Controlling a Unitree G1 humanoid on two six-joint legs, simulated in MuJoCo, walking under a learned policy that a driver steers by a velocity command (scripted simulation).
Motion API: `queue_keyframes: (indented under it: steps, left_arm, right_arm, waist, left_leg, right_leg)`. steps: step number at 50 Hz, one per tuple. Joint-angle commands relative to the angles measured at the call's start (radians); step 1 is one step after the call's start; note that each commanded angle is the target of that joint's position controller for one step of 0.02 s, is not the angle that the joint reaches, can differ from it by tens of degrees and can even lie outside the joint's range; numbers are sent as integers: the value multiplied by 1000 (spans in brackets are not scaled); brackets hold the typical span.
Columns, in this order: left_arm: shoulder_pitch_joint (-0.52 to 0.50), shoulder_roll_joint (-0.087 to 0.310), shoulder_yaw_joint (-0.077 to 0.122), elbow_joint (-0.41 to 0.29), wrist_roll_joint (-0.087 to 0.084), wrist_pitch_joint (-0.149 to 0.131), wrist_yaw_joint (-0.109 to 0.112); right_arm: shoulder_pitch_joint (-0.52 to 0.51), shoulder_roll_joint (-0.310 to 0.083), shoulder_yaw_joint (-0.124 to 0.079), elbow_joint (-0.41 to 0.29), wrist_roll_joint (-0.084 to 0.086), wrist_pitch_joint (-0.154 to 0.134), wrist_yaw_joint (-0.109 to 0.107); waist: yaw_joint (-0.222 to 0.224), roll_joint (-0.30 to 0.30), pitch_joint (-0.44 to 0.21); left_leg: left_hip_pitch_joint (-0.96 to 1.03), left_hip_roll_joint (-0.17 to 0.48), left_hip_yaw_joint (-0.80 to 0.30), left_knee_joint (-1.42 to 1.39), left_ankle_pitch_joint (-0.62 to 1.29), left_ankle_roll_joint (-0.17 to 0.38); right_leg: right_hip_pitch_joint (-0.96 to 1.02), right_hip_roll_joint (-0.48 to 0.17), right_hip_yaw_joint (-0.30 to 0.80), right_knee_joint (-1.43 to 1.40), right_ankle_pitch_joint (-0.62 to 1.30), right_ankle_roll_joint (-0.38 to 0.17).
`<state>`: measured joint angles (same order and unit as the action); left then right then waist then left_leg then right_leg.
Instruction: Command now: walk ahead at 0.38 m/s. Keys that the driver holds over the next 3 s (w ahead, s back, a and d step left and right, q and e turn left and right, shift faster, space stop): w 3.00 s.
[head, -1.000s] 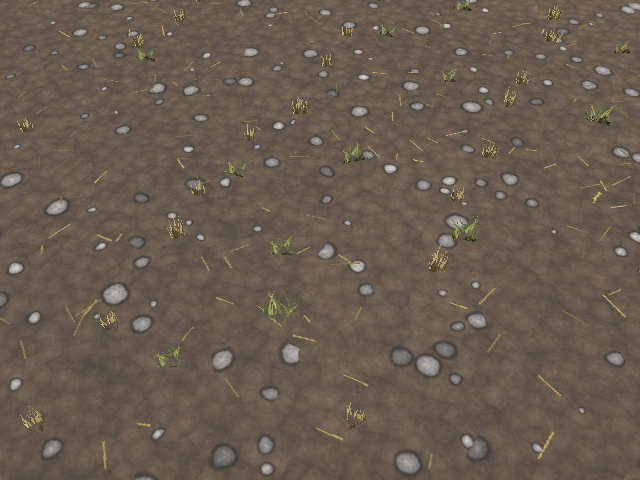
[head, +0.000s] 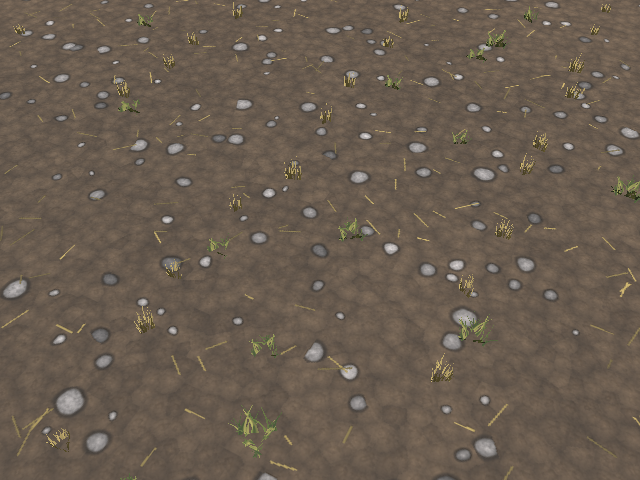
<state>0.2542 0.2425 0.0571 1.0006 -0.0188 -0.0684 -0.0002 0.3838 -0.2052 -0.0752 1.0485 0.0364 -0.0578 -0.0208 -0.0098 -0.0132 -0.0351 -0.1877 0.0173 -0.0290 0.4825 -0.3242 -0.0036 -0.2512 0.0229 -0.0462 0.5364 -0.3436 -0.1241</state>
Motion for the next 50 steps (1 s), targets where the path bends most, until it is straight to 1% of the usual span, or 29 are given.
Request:
queue_keyframes:
  steps: [1,2,3,4,6,8,11,12,13,15,17,20,24,25,26,27,28,29,30,31,32,33,34,35,37,38,40,46,50]
  left_arm:
    - [73,56,16,-18,-2,-29,-7]
    - [165,103,32,12,-7,-28,-5]
    - [280,187,60,44,-15,-27,-3]
    - [354,165,50,55,-9,-32,-11]
    - [261,92,19,18,8,-40,-13]
    - [186,92,7,-11,1,-28,-12]
    - [227,106,5,5,12,-25,13]
    - [263,102,2,23,12,-37,28]
    - [264,110,2,26,12,-44,37]
    - [209,107,0,9,5,-45,52]
    - [206,110,2,9,-2,-49,50]
    - [227,102,6,19,-13,-40,49]
    - [277,120,15,9,0,-2,43]
    - [283,140,19,5,3,3,35]
    - [260,155,22,0,8,8,23]
    - [254,142,21,8,8,-2,11]
    - [377,-1,-2,35,20,-21,-4]
    - [481,17,-18,28,-29,-62,-14]
    - [380,61,-11,-33,-71,-77,-4]
    - [219,69,-12,-93,-79,-72,14]
    - [129,105,-7,-112,-59,-57,34]
    - [117,90,-9,-124,-36,-39,43]
    - [130,107,6,-111,-10,-24,43]
    - [117,74,9,-117,3,-8,40]
    - [82,44,10,-145,9,-7,37]
    - [49,47,13,-161,11,-10,34]
    - [-24,27,6,-182,16,-16,21]
    - [-270,39,2,-249,2,-14,-11]
    - [-297,63,9,-278,1,-27,-31]
  right_arm:
    - [-85,-154,-27,-73,9,-16,7]
    - [-156,-125,-18,-107,11,-21,8]
    - [-180,-73,-6,-132,-1,-37,9]
    - [-204,-90,-10,-146,-20,-53,11]
    - [-176,-116,-21,-137,4,-62,27]
    - [-197,-97,-21,-141,-6,-55,34]
    - [-260,-67,-15,-157,-19,-53,44]
    - [-320,-81,-23,-185,-2,-58,44]
    - [-360,-81,-19,-201,-4,-64,47]
    - [-428,-56,-4,-229,-27,-68,60]
    - [-449,-52,3,-247,-29,-61,81]
    - [-497,-78,9,-286,-18,-41,103]
    - [-499,-104,17,-272,-7,-47,124]
    - [-424,-129,7,-247,-11,-51,119]
    - [-255,-170,-13,-187,-12,-52,108]
    - [-54,-222,-33,-128,-24,-53,97]
    - [49,-256,-24,-95,-59,-55,96]
    - [133,-278,-25,-83,-45,-47,95]
    - [195,-313,-48,-53,-22,-25,92]
    - [103,-276,-38,-51,-15,-20,79]
    - [-53,-211,-12,-115,-33,-31,68]
    - [-150,-210,-6,-141,-48,-49,65]
    - [-231,-156,11,-149,-51,-68,70]
    - [-256,-148,14,-136,-52,-72,70]
    - [-212,-149,15,-110,-55,-68,50]
    - [-173,-149,14,-96,-60,-66,37]
    - [-142,-164,7,-90,-43,-58,19]
    - [-6,-189,-3,-40,-10,-33,11]
    - [7,-218,-15,-27,-12,-13,9]
  waist:
    - [80,125,50]
    - [122,25,46]
    - [146,-170,22]
    - [167,-240,32]
    - [83,-83,74]
    - [46,-21,111]
    - [50,-20,99]
    - [57,-49,130]
    - [63,-62,143]
    - [67,-56,169]
    - [71,-62,168]
    - [86,-51,202]
    - [109,-18,185]
    - [82,-15,131]
    - [1,3,42]
    - [-101,45,-45]
    - [-65,319,-205]
    - [-77,401,-418]
    - [-119,351,-500]
    - [-82,177,-348]
    - [-59,32,-222]
    - [-14,20,-150]
    - [32,-9,-83]
    - [58,45,15]
    - [60,120,49]
    - [53,127,45]
    - [33,95,30]
    - [-56,49,105]
    - [-37,63,105]
  left_leg:
    - [-65,194,-230,-120,144,195]
    - [-196,110,-110,25,221,144]
    - [-418,-22,53,305,225,74]
    - [-653,-42,26,516,-133,62]
    - [-750,59,-47,673,-86,94]
    - [-699,114,-30,581,20,85]
    - [-638,99,1,480,232,43]
    - [-705,101,-33,402,302,40]
    - [-719,98,-32,332,374,39]
    - [-514,61,8,107,637,42]
    - [-326,45,4,48,795,56]
    - [-360,72,-30,5,770,81]
    - [-396,100,-24,-107,663,69]
    - [-308,78,4,-115,618,76]
    - [-84,37,52,-114,592,89]
    - [210,70,51,-79,660,113]
    - [648,236,-70,264,1122,177]
    - [827,354,-341,301,1177,304]
    - [811,442,-562,59,585,381]
    - [631,415,-593,-107,214,345]
    - [406,402,-560,-181,91,324]
    - [216,428,-595,-191,141,352]
    - [26,375,-499,-205,209,309]
    - [-145,300,-348,-240,314,269]
    - [-190,221,-192,-277,474,258]
    - [-168,209,-148,-282,554,259]
    - [-105,183,-83,-291,575,245]
    - [112,213,-76,-312,339,212]
    - [210,251,-83,-226,417,186]
  right_leg:
    - [48,-24,32,-70,35,-28]
    - [184,-84,136,-153,7,-61]
    - [406,-216,378,-253,37,-136]
    - [540,-350,597,-303,178,-206]
    - [499,-359,495,-281,294,-182]
    - [385,-330,355,-318,420,-133]
    - [315,-282,250,-325,479,-104]
    - [354,-268,243,-338,417,-82]
    - [352,-265,233,-338,400,-74]
    - [161,-177,116,-342,279,-38]
    - [16,-180,87,-323,176,-21]
    - [71,-208,78,-203,116,-8]
    - [295,-226,117,48,245,9]
    - [326,-222,129,161,413,7]
    - [263,-196,117,360,556,14]
    - [77,-138,95,660,478,49]
    - [-351,-9,91,1162,-421,100]
    - [-523,44,283,1312,-446,100]
    - [-603,21,270,1323,-382,116]
    - [-668,-55,163,1243,-276,122]
    - [-640,-110,124,1161,-122,111]
    - [-590,-137,123,1172,-77,118]
    - [-491,-191,179,988,43,95]
    - [-408,-198,165,866,57,106]
    - [-359,-195,139,650,122,128]
    - [-357,-195,128,554,177,134]
    - [-339,-176,104,343,306,126]
    - [-401,-120,66,62,396,99]
    - [-358,-91,40,5,253,57]
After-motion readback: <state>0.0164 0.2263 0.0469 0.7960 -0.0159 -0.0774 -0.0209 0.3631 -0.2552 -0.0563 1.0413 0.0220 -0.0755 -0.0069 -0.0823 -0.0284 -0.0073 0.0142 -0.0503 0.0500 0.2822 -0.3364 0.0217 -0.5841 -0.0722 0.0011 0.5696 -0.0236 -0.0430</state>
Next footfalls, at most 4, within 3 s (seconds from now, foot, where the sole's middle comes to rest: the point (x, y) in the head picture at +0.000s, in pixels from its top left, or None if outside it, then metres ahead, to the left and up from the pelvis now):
0.54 left None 0.45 0.20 -0.90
1.06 right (341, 418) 0.73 -0.04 -0.90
1.62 left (246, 316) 1.04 0.22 -0.90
2.18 right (326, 231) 1.36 -0.01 -0.90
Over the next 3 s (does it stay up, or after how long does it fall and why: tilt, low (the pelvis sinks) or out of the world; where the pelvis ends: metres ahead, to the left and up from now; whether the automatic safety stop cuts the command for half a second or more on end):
stays up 1.63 0.16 -0.11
